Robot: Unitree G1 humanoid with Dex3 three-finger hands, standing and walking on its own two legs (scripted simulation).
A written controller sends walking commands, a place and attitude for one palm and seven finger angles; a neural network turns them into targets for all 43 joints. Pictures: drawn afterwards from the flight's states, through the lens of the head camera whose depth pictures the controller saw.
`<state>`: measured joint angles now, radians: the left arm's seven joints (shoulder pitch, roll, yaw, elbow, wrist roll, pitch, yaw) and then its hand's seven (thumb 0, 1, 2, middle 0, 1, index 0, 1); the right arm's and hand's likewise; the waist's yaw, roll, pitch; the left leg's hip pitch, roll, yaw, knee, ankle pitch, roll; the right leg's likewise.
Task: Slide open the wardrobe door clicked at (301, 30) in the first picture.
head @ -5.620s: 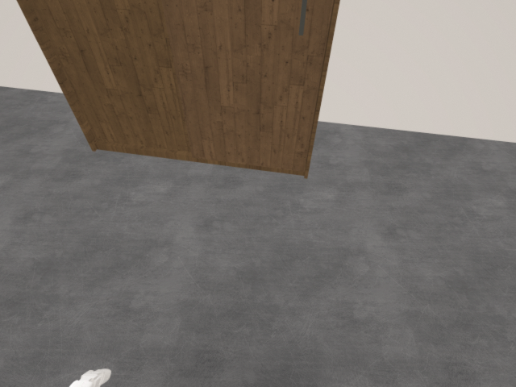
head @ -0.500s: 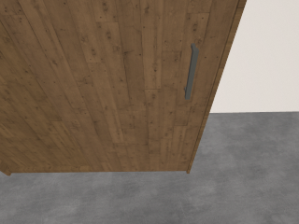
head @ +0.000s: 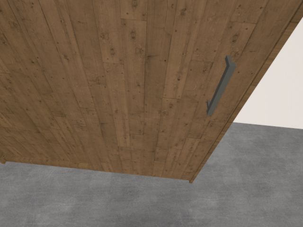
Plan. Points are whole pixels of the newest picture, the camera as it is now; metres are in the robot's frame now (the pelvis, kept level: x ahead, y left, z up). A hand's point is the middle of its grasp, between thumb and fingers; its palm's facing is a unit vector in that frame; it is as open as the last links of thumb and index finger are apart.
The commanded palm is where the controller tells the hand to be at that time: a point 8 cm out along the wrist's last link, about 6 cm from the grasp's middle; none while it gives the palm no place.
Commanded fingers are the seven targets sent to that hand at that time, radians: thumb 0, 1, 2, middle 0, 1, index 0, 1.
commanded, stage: come to a stop and stand still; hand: right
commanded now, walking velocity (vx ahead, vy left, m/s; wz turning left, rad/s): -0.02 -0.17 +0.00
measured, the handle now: (218, 88) +0.48 -0.15 +0.12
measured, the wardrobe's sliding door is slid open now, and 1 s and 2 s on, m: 0.00 0.00 0.00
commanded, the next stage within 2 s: look again from close up in 1.36 s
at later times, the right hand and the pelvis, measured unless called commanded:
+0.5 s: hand out of the picture -0.03 -0.21 -0.17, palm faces +0.06 +0.98 -0.18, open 7.4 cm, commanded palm none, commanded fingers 0.00 -0.90 -0.90 0.20 0.30 0.20 0.30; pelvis -0.03 -0.02 +0.01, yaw +0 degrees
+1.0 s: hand out of the picture +0.00 -0.17 -0.16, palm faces +0.04 +0.97 -0.24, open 7.3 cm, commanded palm none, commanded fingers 0.00 -0.90 -0.90 0.20 0.30 0.20 0.30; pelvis +0.00 +0.01 +0.00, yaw -1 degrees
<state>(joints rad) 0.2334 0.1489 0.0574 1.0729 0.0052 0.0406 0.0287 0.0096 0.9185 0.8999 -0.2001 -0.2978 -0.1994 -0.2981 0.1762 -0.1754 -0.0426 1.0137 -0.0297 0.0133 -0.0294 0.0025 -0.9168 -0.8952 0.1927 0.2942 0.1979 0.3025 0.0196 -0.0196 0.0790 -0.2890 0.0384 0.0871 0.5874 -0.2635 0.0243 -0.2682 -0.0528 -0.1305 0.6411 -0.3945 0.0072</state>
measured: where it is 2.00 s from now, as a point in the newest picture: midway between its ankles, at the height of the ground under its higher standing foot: outside the picture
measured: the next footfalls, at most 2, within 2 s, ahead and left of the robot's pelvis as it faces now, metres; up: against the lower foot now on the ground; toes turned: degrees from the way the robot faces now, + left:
right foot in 0.30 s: -0.03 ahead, -0.14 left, +0.00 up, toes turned -3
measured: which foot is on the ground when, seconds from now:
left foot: down 0.00-1.00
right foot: up 0.00-0.28, down 0.30-1.00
